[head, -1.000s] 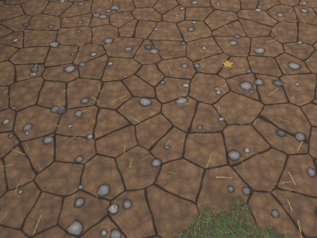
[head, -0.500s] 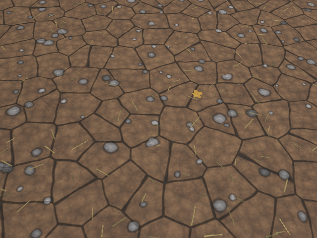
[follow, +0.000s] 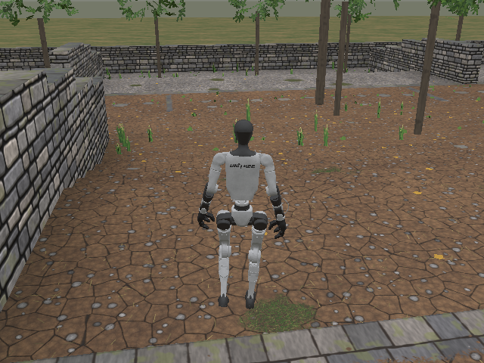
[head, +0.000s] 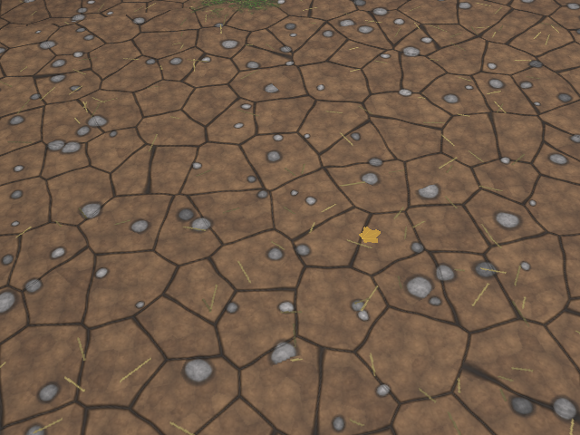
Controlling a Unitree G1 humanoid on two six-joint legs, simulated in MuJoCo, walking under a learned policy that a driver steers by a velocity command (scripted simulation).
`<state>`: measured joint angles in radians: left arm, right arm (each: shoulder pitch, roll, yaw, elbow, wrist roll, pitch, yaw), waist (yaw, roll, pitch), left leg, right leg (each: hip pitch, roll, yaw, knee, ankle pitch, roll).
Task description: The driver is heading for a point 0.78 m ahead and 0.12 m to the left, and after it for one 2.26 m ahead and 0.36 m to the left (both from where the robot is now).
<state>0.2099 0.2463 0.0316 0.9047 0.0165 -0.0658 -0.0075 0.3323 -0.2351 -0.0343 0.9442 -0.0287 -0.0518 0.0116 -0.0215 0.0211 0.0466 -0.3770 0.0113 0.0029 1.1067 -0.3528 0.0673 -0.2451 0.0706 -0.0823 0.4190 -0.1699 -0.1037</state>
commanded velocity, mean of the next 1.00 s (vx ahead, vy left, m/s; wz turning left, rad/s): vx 0.50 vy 0.00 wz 0.00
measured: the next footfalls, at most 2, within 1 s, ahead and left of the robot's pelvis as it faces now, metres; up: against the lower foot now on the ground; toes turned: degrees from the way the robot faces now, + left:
left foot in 0.40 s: +0.37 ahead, +0.13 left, +0.00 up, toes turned +4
right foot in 0.94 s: +0.66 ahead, -0.05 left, +0.00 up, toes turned -4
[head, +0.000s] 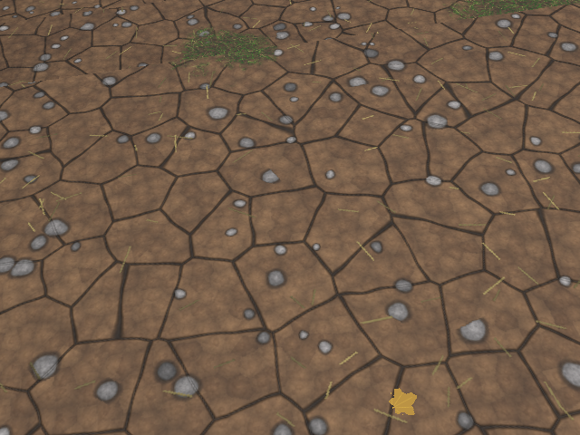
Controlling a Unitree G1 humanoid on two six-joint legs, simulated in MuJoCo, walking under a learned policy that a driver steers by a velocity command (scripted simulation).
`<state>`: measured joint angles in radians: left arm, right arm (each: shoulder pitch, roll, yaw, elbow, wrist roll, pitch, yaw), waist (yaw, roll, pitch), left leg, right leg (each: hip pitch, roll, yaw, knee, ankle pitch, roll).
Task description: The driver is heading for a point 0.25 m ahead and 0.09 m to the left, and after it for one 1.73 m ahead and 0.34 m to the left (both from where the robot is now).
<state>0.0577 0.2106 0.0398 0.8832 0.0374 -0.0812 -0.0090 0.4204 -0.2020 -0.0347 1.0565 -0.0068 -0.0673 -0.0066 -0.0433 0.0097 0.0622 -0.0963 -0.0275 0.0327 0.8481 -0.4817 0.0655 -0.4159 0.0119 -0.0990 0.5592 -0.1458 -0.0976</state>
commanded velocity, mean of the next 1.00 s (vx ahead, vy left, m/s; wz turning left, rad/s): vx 0.14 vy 0.00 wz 0.33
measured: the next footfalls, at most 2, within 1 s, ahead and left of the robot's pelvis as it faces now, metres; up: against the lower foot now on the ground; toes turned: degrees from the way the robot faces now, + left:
left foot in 0.44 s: +0.28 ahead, +0.10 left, +0.00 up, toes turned +15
right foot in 0.92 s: +0.25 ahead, -0.10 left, +0.00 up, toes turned +21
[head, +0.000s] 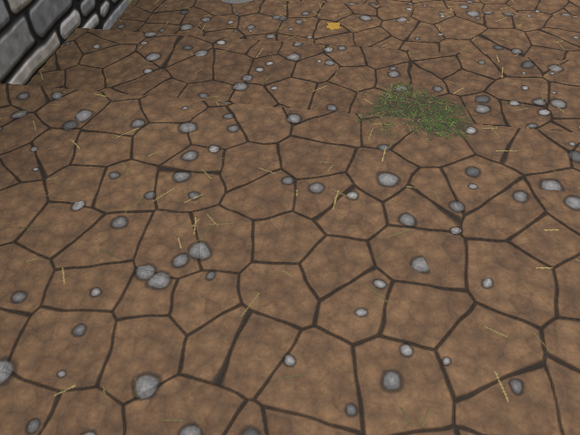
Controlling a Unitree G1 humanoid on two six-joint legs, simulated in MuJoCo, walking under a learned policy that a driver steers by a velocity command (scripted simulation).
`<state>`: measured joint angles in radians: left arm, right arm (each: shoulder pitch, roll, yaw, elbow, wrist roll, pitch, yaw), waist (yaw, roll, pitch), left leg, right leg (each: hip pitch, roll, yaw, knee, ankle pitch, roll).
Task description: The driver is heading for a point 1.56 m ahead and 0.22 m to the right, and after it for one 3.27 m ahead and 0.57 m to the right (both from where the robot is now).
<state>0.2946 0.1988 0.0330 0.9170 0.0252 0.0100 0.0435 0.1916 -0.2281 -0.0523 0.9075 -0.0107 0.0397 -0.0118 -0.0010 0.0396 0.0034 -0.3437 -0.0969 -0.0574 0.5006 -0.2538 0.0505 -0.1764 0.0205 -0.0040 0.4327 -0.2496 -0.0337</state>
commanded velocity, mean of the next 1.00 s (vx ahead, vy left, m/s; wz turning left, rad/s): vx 0.00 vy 0.00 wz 0.02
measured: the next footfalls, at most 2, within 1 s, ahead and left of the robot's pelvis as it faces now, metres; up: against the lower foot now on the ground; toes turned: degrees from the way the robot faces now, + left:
left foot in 0.14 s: +0.05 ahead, +0.12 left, +0.00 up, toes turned -4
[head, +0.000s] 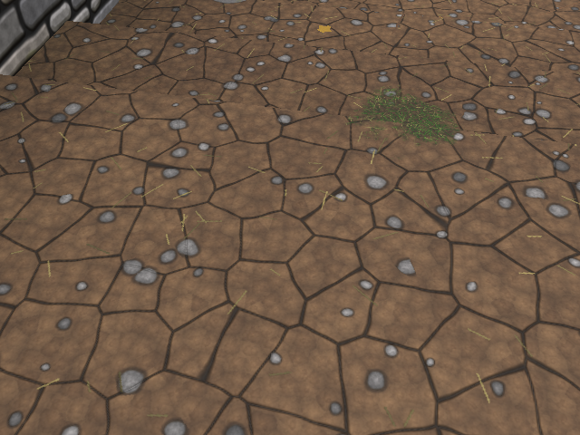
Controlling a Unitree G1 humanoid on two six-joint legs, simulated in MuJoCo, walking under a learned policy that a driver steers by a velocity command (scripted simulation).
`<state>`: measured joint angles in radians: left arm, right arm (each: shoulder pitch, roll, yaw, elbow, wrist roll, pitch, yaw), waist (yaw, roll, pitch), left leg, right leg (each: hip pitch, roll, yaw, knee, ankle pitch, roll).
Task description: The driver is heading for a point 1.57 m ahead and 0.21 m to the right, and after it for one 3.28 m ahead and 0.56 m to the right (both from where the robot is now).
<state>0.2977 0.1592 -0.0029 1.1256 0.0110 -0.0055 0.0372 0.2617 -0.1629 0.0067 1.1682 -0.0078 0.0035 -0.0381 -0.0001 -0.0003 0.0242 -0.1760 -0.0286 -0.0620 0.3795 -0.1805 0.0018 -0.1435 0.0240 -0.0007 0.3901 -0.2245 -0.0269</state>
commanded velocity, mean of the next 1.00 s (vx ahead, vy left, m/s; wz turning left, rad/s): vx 0.27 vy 0.00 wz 0.00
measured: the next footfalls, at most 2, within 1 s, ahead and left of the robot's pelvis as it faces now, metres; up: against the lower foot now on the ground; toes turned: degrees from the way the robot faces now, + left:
right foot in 0.98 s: +0.45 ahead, -0.03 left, +0.00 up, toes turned -4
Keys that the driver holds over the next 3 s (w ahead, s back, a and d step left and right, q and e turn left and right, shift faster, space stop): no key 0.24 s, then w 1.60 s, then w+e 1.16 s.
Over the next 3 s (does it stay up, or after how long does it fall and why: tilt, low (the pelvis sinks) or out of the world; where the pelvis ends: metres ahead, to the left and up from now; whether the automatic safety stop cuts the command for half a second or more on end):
stays up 1.38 -0.06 0.00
